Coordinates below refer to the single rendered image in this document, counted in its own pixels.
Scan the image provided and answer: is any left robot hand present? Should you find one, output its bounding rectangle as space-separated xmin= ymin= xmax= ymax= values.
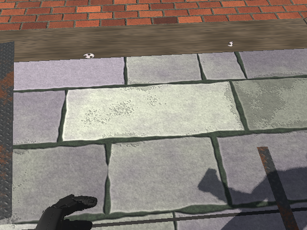
xmin=35 ymin=194 xmax=98 ymax=230

